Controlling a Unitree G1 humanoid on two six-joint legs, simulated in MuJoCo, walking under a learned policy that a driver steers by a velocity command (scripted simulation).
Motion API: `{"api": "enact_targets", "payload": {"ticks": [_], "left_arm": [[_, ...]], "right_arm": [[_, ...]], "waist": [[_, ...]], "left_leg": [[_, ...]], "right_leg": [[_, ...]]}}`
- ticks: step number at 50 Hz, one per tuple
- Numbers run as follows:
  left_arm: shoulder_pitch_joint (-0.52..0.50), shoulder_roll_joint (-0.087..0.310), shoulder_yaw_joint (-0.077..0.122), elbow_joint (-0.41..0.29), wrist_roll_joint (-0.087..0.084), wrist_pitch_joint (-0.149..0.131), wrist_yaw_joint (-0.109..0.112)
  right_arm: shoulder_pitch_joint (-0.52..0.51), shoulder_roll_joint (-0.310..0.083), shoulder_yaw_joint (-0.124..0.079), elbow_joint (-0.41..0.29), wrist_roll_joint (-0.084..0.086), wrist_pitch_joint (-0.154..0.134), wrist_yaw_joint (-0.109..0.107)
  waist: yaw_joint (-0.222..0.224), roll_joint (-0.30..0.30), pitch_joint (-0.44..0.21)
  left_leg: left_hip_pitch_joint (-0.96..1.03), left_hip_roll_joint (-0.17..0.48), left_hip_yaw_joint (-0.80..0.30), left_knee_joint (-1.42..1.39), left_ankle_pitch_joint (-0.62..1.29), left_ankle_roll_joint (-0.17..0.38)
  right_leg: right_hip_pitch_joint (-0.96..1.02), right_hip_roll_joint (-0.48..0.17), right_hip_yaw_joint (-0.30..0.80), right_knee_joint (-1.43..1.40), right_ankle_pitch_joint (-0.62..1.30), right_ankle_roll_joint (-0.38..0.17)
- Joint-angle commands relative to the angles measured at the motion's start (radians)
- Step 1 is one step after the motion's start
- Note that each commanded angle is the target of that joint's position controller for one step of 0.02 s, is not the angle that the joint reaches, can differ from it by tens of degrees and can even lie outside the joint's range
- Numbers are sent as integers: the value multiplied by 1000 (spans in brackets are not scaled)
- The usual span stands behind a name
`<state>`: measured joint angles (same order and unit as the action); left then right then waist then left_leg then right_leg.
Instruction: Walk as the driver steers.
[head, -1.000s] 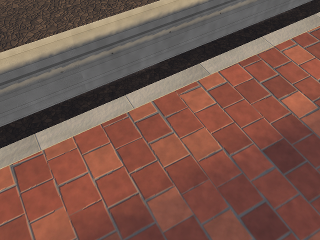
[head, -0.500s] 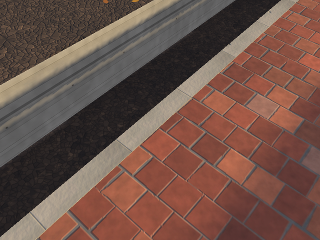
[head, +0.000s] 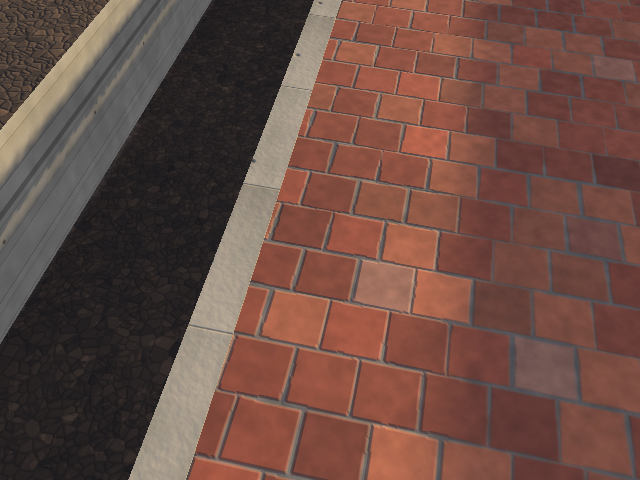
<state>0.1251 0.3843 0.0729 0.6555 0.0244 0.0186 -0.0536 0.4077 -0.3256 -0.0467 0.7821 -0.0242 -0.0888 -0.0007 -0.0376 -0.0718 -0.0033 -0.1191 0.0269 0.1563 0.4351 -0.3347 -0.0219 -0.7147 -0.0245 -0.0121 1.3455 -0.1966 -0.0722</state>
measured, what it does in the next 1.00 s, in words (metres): walks ahead, turning right: right foot, then left foot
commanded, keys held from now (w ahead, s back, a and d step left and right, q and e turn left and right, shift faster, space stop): w+e+shift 1.00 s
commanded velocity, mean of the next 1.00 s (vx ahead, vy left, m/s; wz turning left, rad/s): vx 1.00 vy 0.00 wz -0.99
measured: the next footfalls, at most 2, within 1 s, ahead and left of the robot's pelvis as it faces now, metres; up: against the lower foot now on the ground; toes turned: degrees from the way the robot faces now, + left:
right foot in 0.22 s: +0.36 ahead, -0.05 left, +0.00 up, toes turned -18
left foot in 0.60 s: +0.77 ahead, -0.02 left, +0.00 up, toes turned -38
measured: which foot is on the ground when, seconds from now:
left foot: down 0.00-0.22, up 0.24-0.58, down 0.60-1.00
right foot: up 0.00-0.20, down 0.22-0.58, up 0.60-1.00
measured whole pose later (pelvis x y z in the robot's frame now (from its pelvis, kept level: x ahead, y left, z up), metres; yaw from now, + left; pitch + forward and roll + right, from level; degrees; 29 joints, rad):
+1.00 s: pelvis +0.80 -0.28 -0.03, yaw -56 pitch +3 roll +3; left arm -0.12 0.31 0.01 0.51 0.03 -0.01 -0.09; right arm 0.55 -0.26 -0.04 0.90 -0.04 -0.07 -0.01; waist -0.10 -0.05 0.04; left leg 0.26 0.05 0.31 0.28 -0.46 -0.10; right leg -0.73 0.01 -0.15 0.80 -0.15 -0.18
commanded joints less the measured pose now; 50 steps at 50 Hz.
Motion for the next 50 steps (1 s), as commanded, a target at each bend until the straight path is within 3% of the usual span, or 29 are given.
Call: {"api": "enact_targets", "payload": {"ticks": [1,4,6,8,9,10,11,12,13,14,15,16,18,21,23,27,28,29,30,31,32,33,34,37,39,42,46,48,50], "left_arm": [[-54,-37,-33,-101,-3,3,-15],[-148,-26,-43,-111,-3,3,-31],[-186,-34,-51,-121,1,-2,-37],[-66,3,-38,-96,-6,-5,-28],[86,36,-20,-60,-13,-11,-17],[280,79,10,1,-15,-23,1],[377,113,40,49,-19,-30,28],[296,173,57,40,-44,-18,44],[270,238,71,-17,-10,1,40],[276,220,73,-27,-11,6,52],[252,164,63,-4,-10,2,62],[218,133,52,9,-10,-11,63],[177,77,27,-1,-7,-49,70],[94,74,27,-14,-9,-92,75],[113,79,35,-2,-14,-105,58],[207,114,50,41,-23,-104,42],[209,133,53,49,-22,-103,40],[162,151,55,43,-21,-105,35],[114,67,32,9,-17,-116,39],[98,-85,-10,-79,-55,-124,40],[136,-51,-22,-88,-47,-111,49],[108,-17,-19,-62,-20,-90,47],[69,-16,-20,-65,-6,-76,31],[-21,-74,-34,-126,6,-41,-15],[-85,-73,-42,-166,12,-29,-19],[-180,-48,-45,-204,12,-19,-27],[-295,-65,-63,-212,12,-27,-51],[-231,-46,-55,-187,9,-31,-38],[57,14,-23,-117,1,-36,-16]], "right_arm": [[-67,-36,1,-49,-4,-36,7],[-40,-60,-5,-21,-7,-38,1],[-3,-102,-13,-1,-6,-38,-12],[4,-174,-36,3,-12,-11,-30],[-24,-195,-45,-7,-19,13,-41],[-58,-202,-53,-29,-19,33,-36],[-64,-172,-49,-31,-22,44,-17],[-82,-17,-11,-72,-44,41,2],[-113,-63,-11,-207,-25,13,2],[-201,-82,1,-231,-28,-16,8],[-226,-87,1,-237,-19,-29,14],[-226,-84,1,-231,-26,-22,12],[-163,-71,9,-214,-51,23,7],[-255,-15,33,-263,-40,50,19],[-340,35,50,-287,-5,45,29],[-309,-57,13,-269,5,36,13],[-214,-89,-4,-249,6,31,2],[-30,-116,-24,-211,5,30,-12],[200,-190,-54,-174,-12,32,-37],[196,-278,-67,-162,-52,27,-36],[36,-228,-70,-183,-53,27,-22],[-32,-114,-51,-198,-42,30,-9],[-38,-59,-39,-176,-33,29,1],[4,-3,-18,-76,-20,6,14],[-7,-14,-18,-42,-9,-12,26],[-33,-39,-15,-17,-16,-34,15],[47,-89,-25,32,-19,-28,2],[69,-133,-33,32,-18,-8,-13],[14,-205,-54,2,-19,20,-20]], "waist": [[74,175,66],[52,113,119],[53,114,116],[131,175,24],[207,198,-56],[277,180,-130],[302,67,-156],[192,-159,-85],[164,-114,-259],[179,17,-170],[122,103,-9],[61,169,49],[-16,168,90],[-38,130,118],[15,103,96],[52,54,2],[-2,70,-72],[-124,91,-168],[-225,161,-275],[-151,454,-272],[-59,430,-219],[-55,236,-144],[-49,132,-74],[-9,148,37],[11,144,70],[31,136,111],[-1,87,148],[48,148,74],[203,206,-99]], "left_leg": [[-21,218,-75,-235,446,43],[16,159,66,-274,607,23],[68,165,125,-222,1035,6],[187,212,122,-37,1444,-6],[193,237,109,156,1528,-1],[104,244,81,422,1435,14],[-126,158,88,785,855,19],[-503,-26,63,1172,-138,-7],[-776,-75,-127,1310,-163,-45],[-854,-19,-208,1226,-103,-40],[-830,19,-216,1101,-51,-33],[-738,48,-218,1009,-37,-38],[-601,88,-234,885,-84,-61],[-375,116,-205,518,39,-77],[-167,68,-170,342,295,-64],[-115,-17,-166,136,229,-24],[-3,-45,-157,104,162,-14],[212,-38,-137,91,128,-3],[432,121,-281,75,-153,16],[524,379,-828,-166,-402,68],[441,427,-1045,-201,-473,148],[330,392,-880,-171,-491,157],[218,347,-713,-166,-350,141],[46,289,-411,-202,-24,91],[-22,264,-268,-269,80,74],[-27,218,-75,-339,259,66],[107,176,101,-336,629,37],[182,197,132,-164,1182,22],[182,250,111,197,1421,41]], "right_leg": [[-84,-51,25,-72,138,-4],[-8,-32,-98,-332,198,-41],[136,28,-185,-496,164,-79],[264,84,-211,-546,82,-114],[403,105,-188,-570,37,-142],[616,128,-144,-637,33,-179],[856,115,-48,-705,6,-222],[958,-32,208,-650,136,-283],[1154,-168,641,-850,21,-473],[1055,-223,763,-1042,-193,-454],[869,-212,749,-1118,-227,-404],[709,-168,662,-1128,-155,-359],[484,-99,550,-1108,-10,-343],[212,8,392,-1153,-28,-275],[135,42,360,-1182,58,-227],[481,17,415,-999,413,-162],[526,36,396,-841,524,-135],[457,72,359,-604,557,-108],[295,124,295,-278,313,-85],[-14,215,203,-39,-306,-56],[-149,126,165,88,-226,-64],[-143,49,140,100,-146,-64],[-115,15,122,73,-108,-58],[-126,-57,113,68,-89,-40],[-117,-68,87,17,-1,-31],[-100,-67,30,-156,120,-29],[11,-13,-145,-484,138,-85],[152,74,-201,-538,58,-116],[436,130,-173,-547,-25,-155]]}}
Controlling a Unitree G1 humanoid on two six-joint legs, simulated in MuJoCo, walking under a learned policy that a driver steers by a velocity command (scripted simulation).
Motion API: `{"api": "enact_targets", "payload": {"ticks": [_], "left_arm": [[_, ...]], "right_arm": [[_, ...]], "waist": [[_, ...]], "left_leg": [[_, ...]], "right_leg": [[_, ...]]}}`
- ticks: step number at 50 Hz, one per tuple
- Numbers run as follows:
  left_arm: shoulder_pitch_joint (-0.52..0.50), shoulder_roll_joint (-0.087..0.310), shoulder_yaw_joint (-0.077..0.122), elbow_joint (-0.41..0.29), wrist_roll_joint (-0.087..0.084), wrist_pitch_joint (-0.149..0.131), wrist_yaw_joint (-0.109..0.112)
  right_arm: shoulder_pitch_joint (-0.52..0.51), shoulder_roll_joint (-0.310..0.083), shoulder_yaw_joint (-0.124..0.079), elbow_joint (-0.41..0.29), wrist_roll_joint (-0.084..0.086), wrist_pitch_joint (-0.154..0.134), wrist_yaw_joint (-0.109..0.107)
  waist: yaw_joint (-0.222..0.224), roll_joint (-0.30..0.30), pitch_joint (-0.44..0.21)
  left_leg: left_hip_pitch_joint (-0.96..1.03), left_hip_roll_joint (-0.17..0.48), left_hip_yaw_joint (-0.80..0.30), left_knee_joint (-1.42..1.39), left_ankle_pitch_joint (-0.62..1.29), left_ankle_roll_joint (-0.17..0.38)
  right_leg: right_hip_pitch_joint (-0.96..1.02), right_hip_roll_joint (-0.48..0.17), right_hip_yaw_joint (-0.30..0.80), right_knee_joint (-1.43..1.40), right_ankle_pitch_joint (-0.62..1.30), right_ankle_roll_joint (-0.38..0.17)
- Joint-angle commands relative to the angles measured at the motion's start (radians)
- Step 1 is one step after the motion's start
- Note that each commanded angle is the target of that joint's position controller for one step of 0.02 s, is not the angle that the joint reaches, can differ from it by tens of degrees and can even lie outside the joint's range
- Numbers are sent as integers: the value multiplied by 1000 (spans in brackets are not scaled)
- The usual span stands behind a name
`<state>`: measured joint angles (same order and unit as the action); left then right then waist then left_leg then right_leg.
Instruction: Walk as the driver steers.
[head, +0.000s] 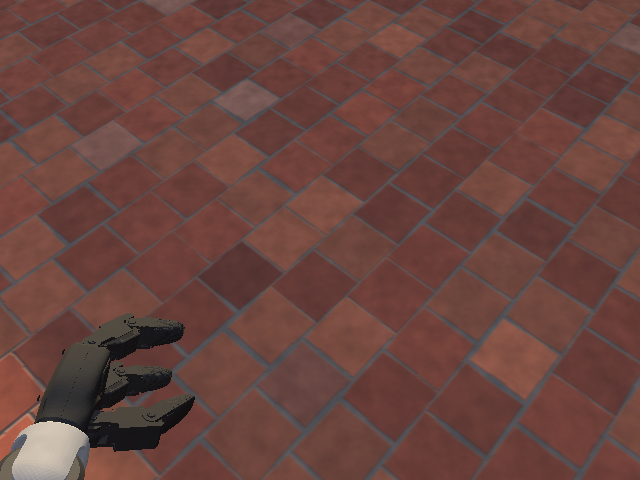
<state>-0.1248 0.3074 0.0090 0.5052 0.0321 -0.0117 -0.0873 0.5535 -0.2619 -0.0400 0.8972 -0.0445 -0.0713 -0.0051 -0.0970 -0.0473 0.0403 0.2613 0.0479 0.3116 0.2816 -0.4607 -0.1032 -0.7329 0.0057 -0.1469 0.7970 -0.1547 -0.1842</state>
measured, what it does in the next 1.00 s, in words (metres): walks ahead, turning left: right foot, then left foot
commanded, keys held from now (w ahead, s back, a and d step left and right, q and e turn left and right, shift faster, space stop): w+e+shift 0.06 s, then q+shift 0.94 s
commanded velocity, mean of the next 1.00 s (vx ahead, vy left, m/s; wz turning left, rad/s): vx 0.29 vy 0.00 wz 0.41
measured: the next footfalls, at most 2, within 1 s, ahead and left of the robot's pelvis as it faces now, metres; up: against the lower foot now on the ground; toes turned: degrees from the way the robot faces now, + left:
right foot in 0.04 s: +0.22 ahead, -0.03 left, +0.00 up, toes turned -6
left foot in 0.42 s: +0.58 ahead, +0.02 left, +0.00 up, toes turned -5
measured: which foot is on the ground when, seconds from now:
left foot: down 0.00-0.04, up 0.06-0.40, down 0.42-0.78, up 0.80-1.00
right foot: up 0.00-0.02, down 0.04-0.40, up 0.42-0.78, down 0.80-1.00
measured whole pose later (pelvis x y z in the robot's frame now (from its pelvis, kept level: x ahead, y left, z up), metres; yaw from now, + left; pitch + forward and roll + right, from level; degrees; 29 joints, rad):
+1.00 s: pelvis +0.53 -0.11 +0.04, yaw +28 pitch +2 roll +0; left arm 0.10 0.24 0.06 0.67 0.02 0.01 0.06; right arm 0.21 -0.37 -0.11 0.59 0.03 0.06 -0.02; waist 0.00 0.05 0.03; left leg -0.62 0.00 -0.07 1.20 -0.36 -0.09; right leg -0.32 0.00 -0.01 0.43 -0.15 -0.01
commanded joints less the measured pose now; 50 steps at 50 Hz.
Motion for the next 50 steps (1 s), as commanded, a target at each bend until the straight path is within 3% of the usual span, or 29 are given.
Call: {"api": "enact_targets", "payload": {"ticks": [1,2,3,4,5,7,9,10,15,17,19,20,21,22,23,24,25,26,28,31,33,38,39,40,41,42,43,45,50], "left_arm": [[557,139,74,109,-8,-9,39],[562,201,110,137,-22,-5,64],[458,318,130,94,-6,15,69],[529,298,135,54,0,24,80],[505,242,123,82,-11,12,92],[404,126,79,102,-19,-29,107],[401,76,51,145,-34,-63,105],[316,63,63,134,-55,-88,94],[398,49,62,215,-33,-82,148],[446,85,69,233,-25,-67,167],[379,102,80,202,-28,-62,176],[273,107,87,163,-20,-67,179],[159,70,82,136,-12,-63,162],[338,-65,46,89,4,-59,133],[440,6,36,81,-25,-64,102],[370,75,44,57,-46,-59,88],[326,82,48,47,-33,-46,90],[313,78,51,46,-15,-29,96],[309,60,50,48,-12,-9,102],[253,-2,34,61,-18,-24,122],[236,9,37,77,-37,-17,123],[176,38,62,93,-46,-23,110],[218,52,73,113,-45,-30,107],[238,95,86,117,-29,-28,111],[208,154,95,101,9,-13,117],[199,118,96,92,28,-14,118],[152,57,83,70,15,-12,125],[113,32,74,63,-17,1,139],[226,77,87,112,-6,17,155]], "right_arm": [[-189,-277,-65,-142,5,18,-15],[-179,-204,-55,-153,-9,18,1],[-156,-100,-27,-270,-3,8,16],[-240,-158,-26,-331,15,-18,15],[-258,-148,-16,-315,27,-26,11],[-214,-115,-3,-252,11,-6,-2],[-161,-84,4,-220,-1,38,6],[-222,-147,-35,-233,89,-2,-13],[-401,1,3,-259,61,-71,20],[-399,-46,-24,-252,68,-74,46],[-269,-109,-54,-236,65,-61,63],[-97,-172,-80,-204,62,-51,62],[108,-185,-84,-137,62,-41,46],[-10,-212,-63,-187,-20,-51,29],[-128,-223,-70,-267,-28,-44,17],[-254,-204,-73,-330,-3,-21,4],[-344,-185,-67,-358,34,2,-7],[-375,-171,-58,-373,51,14,-11],[-398,-175,-64,-378,58,30,-7],[-345,-207,-87,-346,64,58,-26],[-347,-212,-95,-350,76,87,-37],[-378,-177,-100,-382,74,121,-43],[-392,-156,-95,-391,76,121,-40],[-341,-98,-78,-388,72,124,-35],[-293,-76,-70,-404,73,119,-31],[-284,-170,-89,-414,61,100,-17],[-285,-228,-105,-383,70,101,-14],[-272,-211,-104,-346,65,123,-23],[-386,-128,-64,-406,74,122,-15]], "waist": [[369,166,-233],[317,33,-223],[172,-203,-260],[242,-73,-375],[198,43,-259],[72,197,-71],[23,152,-35],[32,164,-59],[119,46,-55],[130,17,-109],[50,-67,-152],[-69,-54,-178],[-198,150,-163],[-7,292,-275],[10,191,-460],[40,78,-386],[98,-65,-239],[128,-110,-169],[161,-42,-64],[128,39,-192],[117,114,-272],[99,241,-199],[119,235,-191],[96,118,-232],[43,-131,-234],[38,-218,-237],[46,-141,-195],[49,-41,-132],[121,-79,-118]], "left_leg": [[-371,234,-66,671,1458,133],[-648,103,-85,1000,561,114],[-1074,-59,-155,1385,-50,54],[-1190,-39,-338,1436,34,69],[-1173,9,-341,1368,104,71],[-963,81,-315,1193,114,58],[-779,100,-323,1030,78,50],[-848,128,-365,1009,85,45],[-662,-54,-192,450,651,70],[-600,-159,-146,312,792,82],[-446,-208,-139,296,693,111],[-288,-166,-201,243,738,153],[-147,-34,-354,90,974,230],[61,192,-751,302,1405,395],[134,312,-984,234,1233,531],[-11,278,-1001,153,832,533],[-228,217,-979,61,511,497],[-407,177,-966,7,385,469],[-633,70,-849,-7,426,414],[-634,-12,-722,80,805,364],[-561,-19,-728,105,718,322],[-560,-57,-832,135,322,230],[-605,-87,-821,187,242,204],[-719,-153,-741,364,-57,163],[-889,-263,-541,608,-212,111],[-963,-162,-503,820,-158,66],[-966,-113,-478,908,-76,43],[-962,-84,-434,1018,42,21],[-1002,-1,-342,892,117,-10]], "right_leg": [[770,116,23,-83,-81,-77],[979,40,182,-133,-129,-94],[1188,-190,722,-269,-96,-233],[1239,-271,914,-431,-48,-278],[1095,-291,839,-471,142,-242],[694,-231,566,-446,580,-157],[469,-200,413,-489,816,-101],[497,-190,418,-471,741,-66],[405,1,104,-426,788,118],[508,5,86,-338,773,181],[499,-22,87,-140,918,242],[398,-10,72,119,838,285],[242,128,29,638,-77,315],[-22,163,225,943,-579,330],[-89,122,393,990,-508,318],[-108,88,392,920,-413,270],[-84,67,351,806,-343,238],[-28,56,331,711,-309,230],[82,35,316,432,-304,243],[248,79,268,114,-184,284],[283,93,289,20,-92,291],[399,92,314,-298,-4,251],[498,48,315,-417,79,223],[659,-138,453,-460,101,138],[713,-350,684,-475,217,-11],[668,-433,800,-505,194,-97],[633,-372,670,-489,131,-76],[566,-245,472,-466,82,0],[650,-245,317,-489,227,-40]]}}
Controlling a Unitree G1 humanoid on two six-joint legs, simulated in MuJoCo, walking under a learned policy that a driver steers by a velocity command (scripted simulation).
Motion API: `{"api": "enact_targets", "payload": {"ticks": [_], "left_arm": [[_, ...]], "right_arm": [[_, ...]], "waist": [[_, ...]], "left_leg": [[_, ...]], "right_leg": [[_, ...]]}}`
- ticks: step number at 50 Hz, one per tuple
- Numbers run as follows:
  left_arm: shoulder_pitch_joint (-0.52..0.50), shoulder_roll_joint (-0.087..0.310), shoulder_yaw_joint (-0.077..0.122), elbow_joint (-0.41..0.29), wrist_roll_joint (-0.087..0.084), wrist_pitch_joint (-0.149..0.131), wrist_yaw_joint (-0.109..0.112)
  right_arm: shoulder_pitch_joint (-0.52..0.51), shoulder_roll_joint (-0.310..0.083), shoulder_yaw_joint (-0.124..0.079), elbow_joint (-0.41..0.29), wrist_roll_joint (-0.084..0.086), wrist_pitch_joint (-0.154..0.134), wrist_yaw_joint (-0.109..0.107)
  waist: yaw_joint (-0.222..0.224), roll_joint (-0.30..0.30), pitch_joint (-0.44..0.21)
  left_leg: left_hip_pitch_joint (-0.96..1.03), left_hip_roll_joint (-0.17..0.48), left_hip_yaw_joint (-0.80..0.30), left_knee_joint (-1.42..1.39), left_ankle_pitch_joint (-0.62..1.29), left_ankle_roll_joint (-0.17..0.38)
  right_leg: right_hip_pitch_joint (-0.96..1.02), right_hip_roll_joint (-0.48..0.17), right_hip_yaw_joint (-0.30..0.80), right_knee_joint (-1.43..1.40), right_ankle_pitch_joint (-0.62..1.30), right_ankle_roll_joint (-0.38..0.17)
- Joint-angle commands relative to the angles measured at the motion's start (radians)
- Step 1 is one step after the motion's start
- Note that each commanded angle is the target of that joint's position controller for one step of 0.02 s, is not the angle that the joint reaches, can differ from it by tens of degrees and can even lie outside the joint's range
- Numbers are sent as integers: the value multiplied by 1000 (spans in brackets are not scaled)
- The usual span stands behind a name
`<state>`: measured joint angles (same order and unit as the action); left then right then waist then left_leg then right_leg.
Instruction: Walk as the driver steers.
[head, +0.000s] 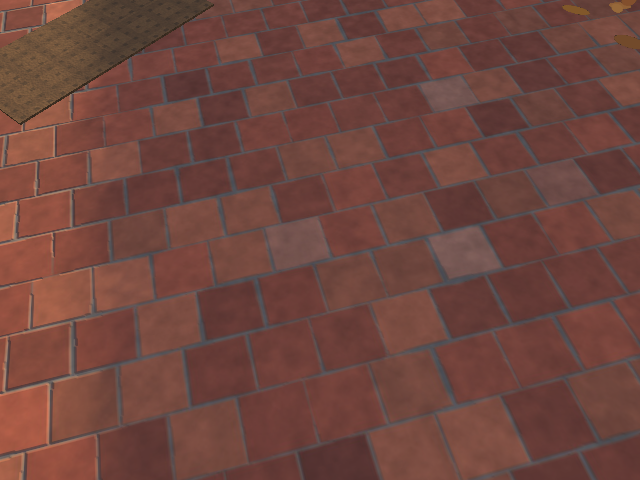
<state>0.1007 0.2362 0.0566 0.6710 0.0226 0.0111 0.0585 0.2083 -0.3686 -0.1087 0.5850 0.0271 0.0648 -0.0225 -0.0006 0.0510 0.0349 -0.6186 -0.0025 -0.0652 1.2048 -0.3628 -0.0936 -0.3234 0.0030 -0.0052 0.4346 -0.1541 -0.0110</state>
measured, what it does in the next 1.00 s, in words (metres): steps on the spot: left foot, then right foot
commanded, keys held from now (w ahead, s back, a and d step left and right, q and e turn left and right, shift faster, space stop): q+shift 0.28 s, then shift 0.22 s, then e+shift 0.50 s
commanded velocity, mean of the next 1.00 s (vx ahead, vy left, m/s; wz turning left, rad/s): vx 0.01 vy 0.00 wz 0.20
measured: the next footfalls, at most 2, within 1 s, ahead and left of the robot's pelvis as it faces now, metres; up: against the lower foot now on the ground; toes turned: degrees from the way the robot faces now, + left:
left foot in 0.24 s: +0.01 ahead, +0.15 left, +0.00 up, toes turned +18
right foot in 0.64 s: +0.12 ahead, -0.06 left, +0.00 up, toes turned +22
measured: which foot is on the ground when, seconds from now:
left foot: up 0.00-0.22, down 0.24-0.66, up 0.68-0.92, down 0.94-1.00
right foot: down 0.00-0.26, up 0.28-0.62, down 0.64-0.94, up 0.96-1.00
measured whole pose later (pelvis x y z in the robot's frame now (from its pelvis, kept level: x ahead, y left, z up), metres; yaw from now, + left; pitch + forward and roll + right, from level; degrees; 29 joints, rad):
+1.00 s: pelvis +0.00 +0.06 -0.01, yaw +6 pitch +3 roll +0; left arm 0.16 0.33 0.12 0.66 -0.04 0.06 0.04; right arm 0.16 -0.27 -0.08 0.66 -0.02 0.00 -0.01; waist 0.02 -0.03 0.02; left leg -0.30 -0.07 -0.04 0.52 -0.25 0.04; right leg -0.47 0.08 0.22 0.73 -0.40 0.02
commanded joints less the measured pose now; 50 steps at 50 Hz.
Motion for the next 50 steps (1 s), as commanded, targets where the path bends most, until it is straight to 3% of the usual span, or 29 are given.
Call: {"api": "enact_targets", "payload": {"ticks": [1,7,11,12,13,14,15,16,17,18,19,21,25,29,31,32,33,34,36,37,38,40,43,45,46,47,48,49,50], "left_arm": [[10,160,44,-48,2,-6,8],[-18,221,75,-32,-12,-10,-16],[-13,223,85,-12,-45,-21,-33],[26,191,81,8,-47,-21,-37],[55,147,72,11,-28,-18,-44],[-6,109,53,-79,10,-21,-41],[-109,159,64,-93,8,-29,-32],[-121,170,67,-89,-18,-28,-26],[-81,169,71,-60,-21,-24,-17],[-50,179,73,-43,-11,-17,-9],[-25,175,73,-32,-4,-14,-11],[8,152,63,-18,-13,-13,-21],[-20,110,34,-25,-21,-9,-36],[32,97,21,-1,-31,-4,-61],[25,131,28,-17,-30,-8,-65],[4,185,38,-40,-22,-10,-63],[-15,264,56,-63,-24,-13,-58],[5,272,66,-54,-38,-13,-59],[97,237,63,-41,-24,-20,-52],[134,241,66,-38,-19,-30,-49],[119,251,72,-42,-25,-36,-41],[46,227,76,-59,-54,-19,-21],[15,219,86,-79,-56,30,-7],[9,229,93,-90,-60,43,-12],[-14,226,92,-99,-71,45,-14],[-3,203,85,-101,-76,44,-15],[67,136,70,-89,-63,45,-21],[70,160,80,-118,-57,28,-22],[84,242,102,-99,-45,18,-24]], "right_arm": [[-50,-21,6,-100,1,-14,4],[-51,-20,7,-97,-1,-4,26],[-7,-24,-12,-78,0,19,41],[45,-44,-27,-55,-1,20,33],[119,-137,-59,-41,-1,14,19],[101,-273,-77,-72,-24,-2,11],[94,-202,-65,-87,-58,-30,21],[55,-167,-46,-76,-60,-49,19],[-13,-125,-34,-77,-37,-54,8],[-63,-83,-18,-83,-16,-50,0],[-89,-69,-7,-87,-18,-48,-8],[-89,-63,1,-78,-31,-46,-14],[-69,-70,4,-54,-31,-43,-16],[-83,24,47,-9,-48,-55,6],[-61,-14,36,17,-38,-61,7],[-29,-36,27,24,-43,-65,1],[23,-37,21,14,-61,-70,-5],[-15,-21,22,1,-70,-71,-15],[-136,-8,17,-37,-43,-66,-27],[-161,-1,14,-47,-36,-61,-27],[-143,4,10,-45,-29,-58,-23],[-135,34,15,-40,-28,-61,-18],[-122,78,25,-23,-17,-76,2],[-58,56,15,3,-8,-83,18],[-3,44,6,23,-9,-84,21],[41,11,-9,43,-11,-81,17],[52,-67,-27,31,-29,-71,4],[-14,-127,-34,9,-86,-71,11],[-83,-77,-21,-25,-93,-84,8]], "waist": [[31,-188,-126],[16,-230,-143],[-24,-214,-152],[-37,-161,-152],[-47,53,-127],[-15,353,-132],[-102,205,-214],[-70,157,-180],[-27,93,-156],[-6,84,-153],[12,95,-165],[21,83,-187],[-11,98,-169],[-10,108,-148],[2,88,-81],[-22,28,-62],[-82,-124,-63],[-62,-251,-71],[24,-311,-82],[53,-291,-98],[35,-232,-116],[1,-178,-127],[3,-209,-159],[-9,-236,-179],[-40,-231,-180],[-49,-199,-181],[-13,9,-184],[17,236,-114],[40,148,-80]], "left_leg": [[-108,65,35,-71,16,-22],[124,82,105,-337,18,27],[300,42,157,-625,97,104],[417,13,138,-717,166,141],[596,131,-82,-810,462,217],[697,367,-503,-808,695,415],[653,381,-486,-849,618,466],[605,333,-392,-858,544,413],[565,278,-305,-839,510,348],[524,256,-256,-825,538,315],[468,229,-215,-814,607,307],[448,202,-177,-807,636,304],[442,199,-192,-788,552,307],[350,208,-163,-783,412,299],[329,165,-141,-759,273,253],[332,123,-119,-709,178,209],[301,29,-40,-614,64,153],[277,-53,67,-505,17,85],[132,-94,26,-321,-188,64],[59,-93,-20,-171,-306,58],[26,-72,-57,-97,-288,55],[47,-49,-60,-236,-188,47],[196,-91,-13,-473,-76,33],[303,-106,-3,-635,5,38],[394,-104,10,-771,99,48],[520,-50,-8,-859,167,70],[641,191,-237,-918,119,154],[512,396,-515,-970,186,288],[471,410,-468,-974,204,326]], "right_leg": [[259,-258,160,-127,235,-221],[193,-305,11,-119,231,-194],[185,-325,-72,0,177,-110],[109,-287,-122,101,97,-50],[-123,-194,-205,351,-154,40],[-481,-38,-151,612,-518,119],[-496,-29,33,764,-501,99],[-488,-38,61,784,-409,70],[-473,-58,68,755,-316,60],[-436,-64,65,727,-261,65],[-361,-49,49,738,-219,73],[-294,-28,35,693,-168,82],[-204,-27,35,463,-154,83],[16,-48,5,254,-122,57],[68,-16,-22,70,22,21],[64,-52,49,62,198,-4],[60,-135,185,65,381,-67],[34,-207,325,-6,326,-175],[131,-287,533,-88,299,-285],[188,-309,576,-99,327,-305],[214,-299,555,-78,323,-287],[199,-215,462,-63,256,-204],[138,-138,432,-53,195,-161],[106,-125,464,-47,151,-151],[61,-104,467,-30,87,-129],[-39,-64,444,8,-49,-86],[-209,42,316,245,-340,-20],[-378,111,219,456,-458,23],[-369,21,210,629,-404,44]]}}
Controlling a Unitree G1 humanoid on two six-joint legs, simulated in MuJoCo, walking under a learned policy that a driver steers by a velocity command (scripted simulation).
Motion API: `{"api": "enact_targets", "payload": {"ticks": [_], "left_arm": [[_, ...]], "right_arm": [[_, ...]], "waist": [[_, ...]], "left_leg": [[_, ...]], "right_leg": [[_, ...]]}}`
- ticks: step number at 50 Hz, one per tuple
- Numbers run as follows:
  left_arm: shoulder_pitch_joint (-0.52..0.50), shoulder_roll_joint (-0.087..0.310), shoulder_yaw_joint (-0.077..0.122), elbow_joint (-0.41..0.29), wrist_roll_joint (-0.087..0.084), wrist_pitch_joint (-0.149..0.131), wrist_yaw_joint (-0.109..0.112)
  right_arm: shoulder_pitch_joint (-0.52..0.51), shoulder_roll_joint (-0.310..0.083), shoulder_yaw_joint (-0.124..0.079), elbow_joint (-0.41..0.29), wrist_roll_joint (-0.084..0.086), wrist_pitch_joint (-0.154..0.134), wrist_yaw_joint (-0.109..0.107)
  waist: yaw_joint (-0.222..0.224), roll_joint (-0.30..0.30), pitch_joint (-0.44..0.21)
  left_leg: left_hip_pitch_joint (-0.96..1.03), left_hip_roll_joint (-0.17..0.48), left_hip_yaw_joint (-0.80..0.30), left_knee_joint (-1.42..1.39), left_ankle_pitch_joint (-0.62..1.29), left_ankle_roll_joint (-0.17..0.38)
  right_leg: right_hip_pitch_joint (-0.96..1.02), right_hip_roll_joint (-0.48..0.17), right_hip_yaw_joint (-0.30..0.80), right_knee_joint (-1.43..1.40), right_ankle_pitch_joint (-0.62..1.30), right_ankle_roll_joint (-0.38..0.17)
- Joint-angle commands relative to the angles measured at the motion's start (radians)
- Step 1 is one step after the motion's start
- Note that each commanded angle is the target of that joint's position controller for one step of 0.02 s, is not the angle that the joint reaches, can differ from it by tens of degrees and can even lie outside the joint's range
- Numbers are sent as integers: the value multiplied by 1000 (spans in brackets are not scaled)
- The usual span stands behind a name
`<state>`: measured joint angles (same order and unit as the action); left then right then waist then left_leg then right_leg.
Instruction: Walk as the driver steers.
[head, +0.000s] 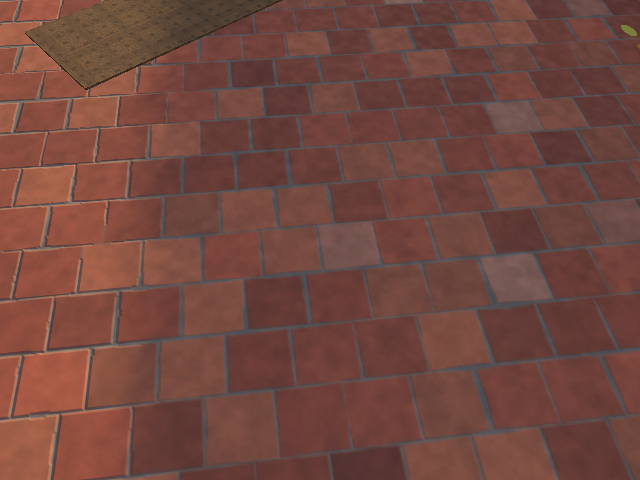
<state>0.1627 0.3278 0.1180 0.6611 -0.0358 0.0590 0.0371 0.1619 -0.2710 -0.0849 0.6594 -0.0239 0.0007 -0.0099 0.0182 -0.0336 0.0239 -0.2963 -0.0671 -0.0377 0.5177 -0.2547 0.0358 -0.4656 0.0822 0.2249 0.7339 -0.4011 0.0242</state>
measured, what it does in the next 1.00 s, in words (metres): steps on the spot: right foot, then left foot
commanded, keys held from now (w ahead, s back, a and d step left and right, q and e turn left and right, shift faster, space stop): e+shift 0.14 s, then shift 0.30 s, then q+shift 0.50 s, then w+q+shift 0.06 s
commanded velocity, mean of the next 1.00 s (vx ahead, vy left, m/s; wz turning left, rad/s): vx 0.01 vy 0.00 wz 0.02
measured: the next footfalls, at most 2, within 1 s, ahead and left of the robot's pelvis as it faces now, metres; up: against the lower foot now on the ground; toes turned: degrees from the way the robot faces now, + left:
right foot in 0.42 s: +0.01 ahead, -0.16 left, +0.00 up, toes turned -17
left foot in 0.90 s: +0.04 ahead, +0.09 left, +0.00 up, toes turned +7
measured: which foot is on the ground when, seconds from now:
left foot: down 0.00-0.42, up 0.44-0.88, down 0.90-1.00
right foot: up 0.00-0.40, down 0.42-0.90, up 0.92-1.00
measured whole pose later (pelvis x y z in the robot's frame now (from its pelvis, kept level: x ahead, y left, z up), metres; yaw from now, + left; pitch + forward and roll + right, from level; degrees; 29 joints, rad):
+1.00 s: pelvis +0.01 +0.00 +0.00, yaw +6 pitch +2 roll -2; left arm 0.08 0.32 0.11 0.72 0.00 0.01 0.01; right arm 0.23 -0.32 -0.09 0.60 0.02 0.03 0.01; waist -0.01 -0.04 0.07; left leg -0.35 0.00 0.03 0.63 -0.32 0.06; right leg -0.45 -0.07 -0.04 1.06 -0.52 0.04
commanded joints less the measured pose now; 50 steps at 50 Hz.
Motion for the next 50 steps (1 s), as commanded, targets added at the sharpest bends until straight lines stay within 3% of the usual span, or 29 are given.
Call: {"api": "enact_targets", "payload": {"ticks": [1,2,3,7,9,13,17,19,20,21,22,23,24,25,26,27,29,31,33,37,39,42,44,45,46,47,48,49,50], "left_arm": [[34,179,53,-62,9,-24,-3],[59,160,51,-35,11,-12,0],[70,139,45,-30,13,-4,-2],[-37,81,13,-95,1,-4,-19],[-75,55,-3,-122,12,-8,-24],[-80,33,-21,-132,25,-9,-34],[-86,36,-23,-132,21,-3,-38],[-50,31,-22,-116,18,-3,-45],[-11,46,-17,-98,21,-5,-45],[27,99,-5,-92,26,-7,-37],[47,185,4,-110,45,-10,-21],[23,84,-29,-97,67,-27,-24],[-15,23,-49,-86,71,-46,-33],[-60,13,-50,-66,67,-59,-36],[-83,29,-44,-59,62,-67,-35],[-106,58,-34,-50,57,-70,-30],[-110,91,-20,-44,57,-62,-12],[-115,56,-27,-40,56,-53,3],[-113,42,-29,-31,58,-48,14],[-114,75,-12,-21,59,-45,16],[-112,99,-2,-18,51,-45,6],[-117,125,12,-16,28,-51,-11],[-127,121,15,-8,8,-51,-22],[-77,94,13,18,5,-50,-29],[-71,57,4,6,32,-51,-33],[-179,16,-17,-88,62,-58,-24],[-203,69,-2,-78,53,-64,-25],[-215,73,0,-85,24,-80,-35],[-208,91,9,-72,16,-94,-37]], "right_arm": [[-98,-118,-27,-109,-29,-24,-13],[-126,-98,-20,-120,-13,-26,-23],[-134,-91,-16,-117,3,-26,-33],[-15,-108,-15,-89,-8,-12,-56],[48,-138,-25,-67,-5,-5,-50],[21,-184,-40,-60,13,1,-23],[20,-199,-45,-33,39,-2,-3],[7,-194,-40,-18,58,-2,-4],[28,-170,-31,0,65,-3,-6],[72,-123,-12,14,43,-12,-5],[73,-45,24,-25,-24,-24,7],[55,-83,13,-7,-4,-17,5],[45,-129,2,10,29,-7,6],[47,-126,0,18,43,3,4],[52,-136,-6,37,41,15,-6],[66,-159,-16,39,37,26,-14],[101,-181,-30,38,51,38,-22],[90,-155,-29,26,58,51,-29],[54,-123,-21,-2,52,60,-27],[18,-86,-7,-58,42,60,0],[22,-92,-9,-79,43,62,14],[38,-108,-20,-105,48,78,29],[85,-110,-32,-104,51,86,33],[139,-141,-49,-89,46,83,20],[205,-270,-90,-91,45,74,-2],[197,-371,-99,-122,11,46,2],[234,-296,-85,-113,17,11,17],[240,-260,-71,-90,43,-12,18],[198,-239,-62,-92,64,-20,15]], "waist": [[39,160,-46],[44,127,-41],[38,134,-31],[-45,155,-30],[-74,142,-58],[-61,146,-86],[-56,197,-97],[-22,204,-108],[-2,180,-117],[-7,81,-174],[-29,-220,-230],[9,-170,-277],[3,-101,-221],[-17,-110,-169],[-16,-102,-137],[-27,-115,-106],[-37,-121,-95],[-29,-107,-72],[-16,-99,-52],[-2,-92,-59],[-6,-93,-69],[-21,-101,-82],[-60,-80,-94],[-76,-7,-106],[-90,236,-103],[-79,425,-141],[-128,218,-227],[-109,174,-167],[-83,109,-99]], "left_leg": [[114,404,-361,-268,95,163],[122,335,-260,-252,94,128],[133,310,-189,-240,148,120],[227,306,-48,-240,285,164],[288,341,-58,-230,366,198],[281,369,-4,-207,463,220],[258,372,25,-157,521,202],[247,359,41,-89,513,162],[193,333,70,-35,474,113],[69,279,130,65,333,31],[-205,175,185,308,-281,-74],[-217,159,57,429,-440,-116],[-190,175,11,461,-416,-123],[-208,170,-2,448,-371,-123],[-209,160,-15,458,-322,-129],[-187,140,-20,499,-267,-139],[-212,109,3,601,-232,-153],[-264,126,8,619,-196,-161],[-291,152,18,569,-155,-162],[-233,181,60,420,-146,-137],[-190,176,91,357,-151,-114],[-127,165,122,252,-146,-70],[-14,128,159,91,-43,-25],[102,97,129,-14,84,16],[285,244,-138,-109,500,106],[345,448,-555,-146,666,328],[387,440,-539,-203,252,350],[359,394,-518,-263,-204,294],[304,367,-512,-306,-457,247]], "right_leg": [[-217,-74,-48,397,-80,21],[-220,-84,-68,445,-13,37],[-240,-99,-85,500,41,54],[-301,-148,-174,448,114,106],[-282,-154,-170,369,74,115],[-148,-147,-199,199,12,93],[12,-105,-252,-11,1,49],[131,-81,-272,-228,122,1],[258,-70,-269,-389,275,-34],[461,-147,-164,-398,525,-64],[671,-410,123,-294,1043,-189],[539,-497,127,-314,969,-360],[472,-426,38,-339,865,-344],[445,-368,-31,-345,780,-292],[416,-351,-67,-356,750,-265],[361,-349,-98,-364,790,-264],[347,-363,-134,-384,768,-278],[352,-379,-161,-413,628,-274],[362,-388,-186,-434,513,-264],[370,-413,-246,-432,484,-261],[372,-433,-272,-413,534,-255],[386,-460,-307,-359,564,-213],[354,-441,-367,-254,521,-145],[289,-383,-417,-126,428,-85],[47,-265,-489,172,147,8],[-248,-85,-351,425,-312,72],[-297,-108,-181,531,-283,51],[-348,-130,-143,494,-166,4],[-364,-148,-138,432,-70,-20]]}}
